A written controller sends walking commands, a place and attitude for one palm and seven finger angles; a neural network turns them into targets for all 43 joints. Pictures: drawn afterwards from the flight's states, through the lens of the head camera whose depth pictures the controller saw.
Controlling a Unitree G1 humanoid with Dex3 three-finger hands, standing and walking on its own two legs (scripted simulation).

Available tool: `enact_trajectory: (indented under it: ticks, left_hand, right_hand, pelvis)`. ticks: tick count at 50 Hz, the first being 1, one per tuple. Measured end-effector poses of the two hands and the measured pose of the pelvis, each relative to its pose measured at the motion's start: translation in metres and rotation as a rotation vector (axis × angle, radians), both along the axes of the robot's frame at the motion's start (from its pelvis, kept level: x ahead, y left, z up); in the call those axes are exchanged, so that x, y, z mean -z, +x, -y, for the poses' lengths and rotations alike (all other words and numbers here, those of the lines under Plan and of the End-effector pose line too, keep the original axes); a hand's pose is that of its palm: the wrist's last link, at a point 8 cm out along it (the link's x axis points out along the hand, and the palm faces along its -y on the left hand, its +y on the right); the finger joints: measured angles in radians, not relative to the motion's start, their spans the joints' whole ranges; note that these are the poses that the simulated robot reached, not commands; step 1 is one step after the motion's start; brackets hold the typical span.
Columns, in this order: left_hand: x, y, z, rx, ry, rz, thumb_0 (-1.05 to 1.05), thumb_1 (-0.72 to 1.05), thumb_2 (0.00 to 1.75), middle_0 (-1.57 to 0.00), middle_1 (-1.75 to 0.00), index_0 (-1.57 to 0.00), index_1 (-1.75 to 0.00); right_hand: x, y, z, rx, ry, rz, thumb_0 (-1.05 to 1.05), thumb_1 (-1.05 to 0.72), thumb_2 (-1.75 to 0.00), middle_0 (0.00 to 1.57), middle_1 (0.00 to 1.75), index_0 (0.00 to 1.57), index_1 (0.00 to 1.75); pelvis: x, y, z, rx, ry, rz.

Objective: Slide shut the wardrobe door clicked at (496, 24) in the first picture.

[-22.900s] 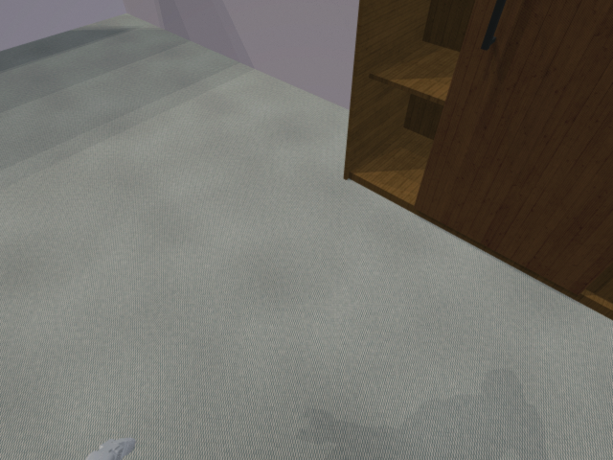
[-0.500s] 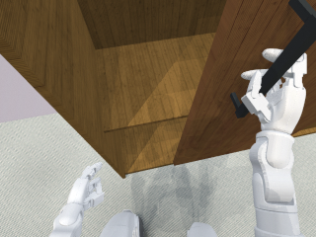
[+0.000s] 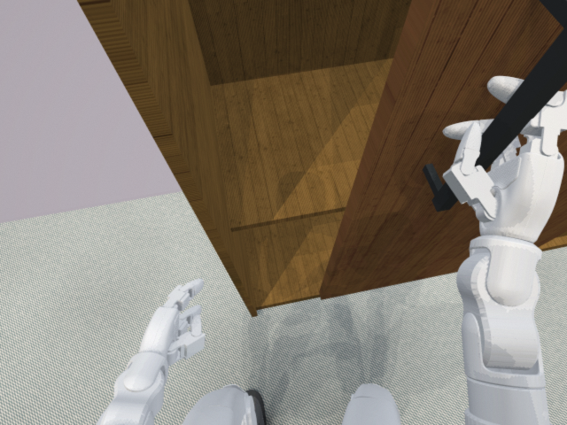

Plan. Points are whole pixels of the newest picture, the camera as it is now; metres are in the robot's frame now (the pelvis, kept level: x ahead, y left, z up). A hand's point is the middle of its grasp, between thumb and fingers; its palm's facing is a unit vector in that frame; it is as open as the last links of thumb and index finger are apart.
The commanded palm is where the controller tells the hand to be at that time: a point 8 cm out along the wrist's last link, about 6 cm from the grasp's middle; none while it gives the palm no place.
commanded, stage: step sideways, sliding the door along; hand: right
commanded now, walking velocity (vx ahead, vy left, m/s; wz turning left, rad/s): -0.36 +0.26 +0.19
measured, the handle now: (482, 126) +0.38 -0.23 +0.17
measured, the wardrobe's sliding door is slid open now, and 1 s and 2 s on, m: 0.22 0.00 0.00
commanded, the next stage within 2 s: stop walking and hold the door there in 1.58 s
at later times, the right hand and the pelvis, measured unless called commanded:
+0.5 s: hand (361, 187) +0.32 -0.09 +0.17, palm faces +0.25 +0.97 +0.00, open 6.4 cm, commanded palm +0.28 -0.07 +0.17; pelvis -0.05 +0.06 +0.01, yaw +6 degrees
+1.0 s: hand (247, 217) +0.30 +0.02 +0.17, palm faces +0.11 +0.99 -0.09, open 6.4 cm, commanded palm +0.27 +0.01 +0.18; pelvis -0.09 +0.13 +0.00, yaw +8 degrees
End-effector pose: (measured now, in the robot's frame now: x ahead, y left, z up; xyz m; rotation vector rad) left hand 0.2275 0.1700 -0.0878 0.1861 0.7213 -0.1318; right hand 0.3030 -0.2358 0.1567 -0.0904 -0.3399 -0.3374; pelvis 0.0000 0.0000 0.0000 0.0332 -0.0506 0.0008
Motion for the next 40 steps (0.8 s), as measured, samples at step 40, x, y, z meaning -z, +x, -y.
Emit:
enact_trajectory:
  ticks: [40]
  left_hand:
    - [-0.004,-0.141,-0.167,-0.291,0.040,-0.056,0.01,0.91,0.90,-0.20,-0.30,-0.20,-0.30]
  right_hand:
    - [-0.007,-0.024,-0.165,-0.181,0.036,-0.103,0.02,-0.83,-0.85,0.33,1.41,0.09,1.34]
  pelvis:
    - [-0.004,-0.075,-0.104,-0.116,-0.032,-0.021]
